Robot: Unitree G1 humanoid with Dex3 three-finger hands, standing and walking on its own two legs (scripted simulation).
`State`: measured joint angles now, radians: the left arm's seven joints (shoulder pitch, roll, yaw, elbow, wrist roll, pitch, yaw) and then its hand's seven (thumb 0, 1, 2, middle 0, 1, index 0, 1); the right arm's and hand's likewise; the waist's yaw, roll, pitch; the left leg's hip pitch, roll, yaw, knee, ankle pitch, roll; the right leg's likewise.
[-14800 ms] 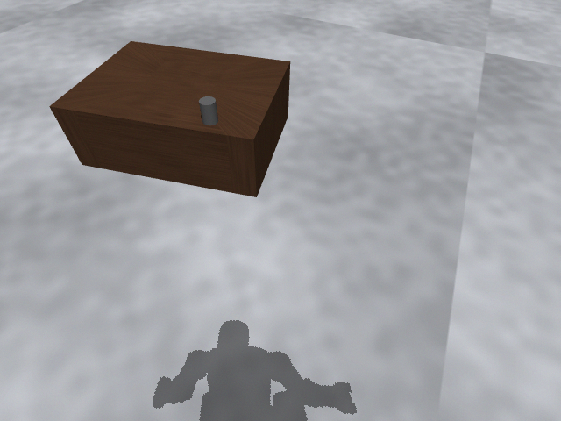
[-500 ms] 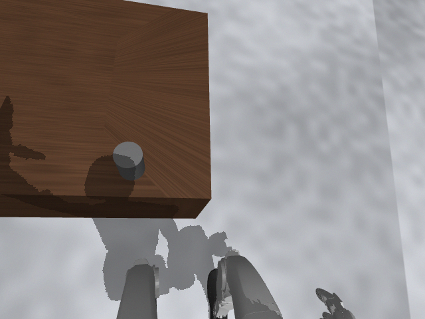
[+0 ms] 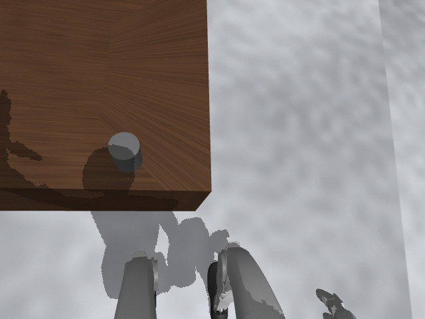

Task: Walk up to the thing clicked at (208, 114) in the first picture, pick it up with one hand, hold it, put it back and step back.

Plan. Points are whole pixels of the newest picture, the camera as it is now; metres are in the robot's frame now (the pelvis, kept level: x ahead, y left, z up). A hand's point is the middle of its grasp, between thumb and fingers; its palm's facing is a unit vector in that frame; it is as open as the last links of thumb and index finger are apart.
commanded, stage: approach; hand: left
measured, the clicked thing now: (126, 153) +0.48 +0.15 -0.22
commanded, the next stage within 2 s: close in in 0.30 s
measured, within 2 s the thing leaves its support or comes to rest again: neither
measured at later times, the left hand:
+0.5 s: hand (91, 149) +0.47 +0.22 -0.17, palm faces -0.03 -1.00 +0.04, open 17.4 cm
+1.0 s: hand (116, 147) +0.48 +0.17 -0.19, palm faces +0.02 -1.00 +0.00, open 17.6 cm
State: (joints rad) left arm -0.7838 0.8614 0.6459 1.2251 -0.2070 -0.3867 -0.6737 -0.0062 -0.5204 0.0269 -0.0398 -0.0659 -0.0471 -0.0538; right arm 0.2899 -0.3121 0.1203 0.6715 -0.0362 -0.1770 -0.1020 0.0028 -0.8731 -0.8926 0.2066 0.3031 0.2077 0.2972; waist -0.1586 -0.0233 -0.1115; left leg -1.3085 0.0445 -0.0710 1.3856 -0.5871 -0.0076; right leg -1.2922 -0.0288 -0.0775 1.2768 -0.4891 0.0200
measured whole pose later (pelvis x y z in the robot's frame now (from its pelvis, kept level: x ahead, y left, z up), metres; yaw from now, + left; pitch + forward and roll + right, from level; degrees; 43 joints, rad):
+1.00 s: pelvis -0.06 -0.01 -0.19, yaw +0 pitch +36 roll -4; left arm -0.95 0.50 0.43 1.13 -0.05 -0.49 -0.22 -0.01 -0.59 0.02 -0.04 -0.09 -0.06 -0.06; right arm 0.26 -0.29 0.04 0.65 -0.06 -0.03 0.04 0.00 -0.92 -0.90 0.20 0.30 0.20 0.30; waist -0.21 0.02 -0.16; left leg -1.99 0.01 -0.08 2.05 -0.69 -0.02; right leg -2.00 -0.05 -0.04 1.97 -0.59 0.01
